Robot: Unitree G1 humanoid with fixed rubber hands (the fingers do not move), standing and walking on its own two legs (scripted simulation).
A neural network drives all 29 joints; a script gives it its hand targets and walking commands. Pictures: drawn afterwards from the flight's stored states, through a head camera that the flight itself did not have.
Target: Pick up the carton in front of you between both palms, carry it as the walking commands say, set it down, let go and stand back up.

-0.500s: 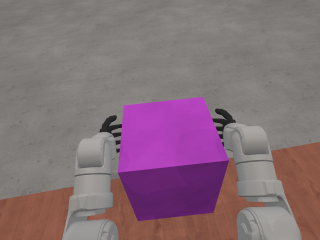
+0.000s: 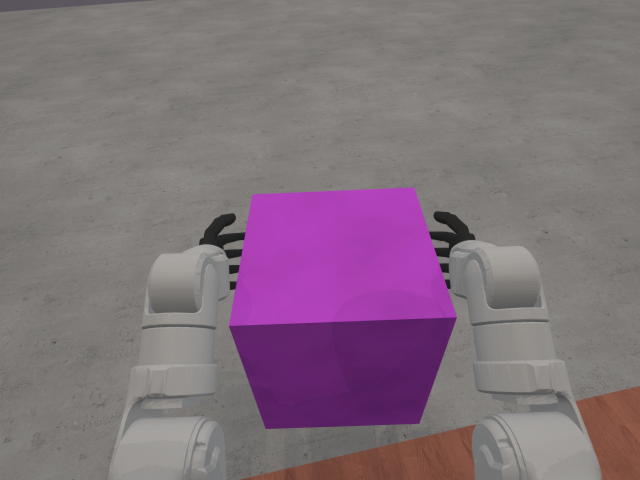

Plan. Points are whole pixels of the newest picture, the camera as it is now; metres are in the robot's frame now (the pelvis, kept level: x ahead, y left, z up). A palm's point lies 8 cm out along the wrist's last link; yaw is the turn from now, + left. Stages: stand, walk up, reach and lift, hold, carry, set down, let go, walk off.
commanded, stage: carry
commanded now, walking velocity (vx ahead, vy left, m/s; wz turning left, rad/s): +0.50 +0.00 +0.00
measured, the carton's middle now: (337, 311) +0.33 -0.01 +0.04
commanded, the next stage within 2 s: none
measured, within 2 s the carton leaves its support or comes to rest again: neither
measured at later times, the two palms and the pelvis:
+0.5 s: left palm (254, 147) +0.67 +0.12 +0.09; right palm (414, 139) +0.68 -0.18 +0.09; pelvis +0.31 -0.04 -0.03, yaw +1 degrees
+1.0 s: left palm (263, 80) +0.98 +0.13 +0.08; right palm (386, 79) +0.97 -0.17 +0.08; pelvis +0.63 -0.02 -0.03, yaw +0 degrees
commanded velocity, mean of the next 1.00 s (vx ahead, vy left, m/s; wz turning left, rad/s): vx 0.50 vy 0.00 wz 0.00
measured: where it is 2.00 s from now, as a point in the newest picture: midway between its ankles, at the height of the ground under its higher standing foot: (329, 247)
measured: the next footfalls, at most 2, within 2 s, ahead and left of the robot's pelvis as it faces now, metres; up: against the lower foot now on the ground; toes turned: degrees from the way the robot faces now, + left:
right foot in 0.40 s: +0.43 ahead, -0.08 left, -0.03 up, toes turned -5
left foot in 0.90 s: +0.76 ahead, +0.05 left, -0.03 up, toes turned +7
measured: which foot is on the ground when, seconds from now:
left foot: down 0.00-0.42, up 0.44-0.88, down 0.90-1.00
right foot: up 0.00-0.38, down 0.40-0.90, up 0.92-1.00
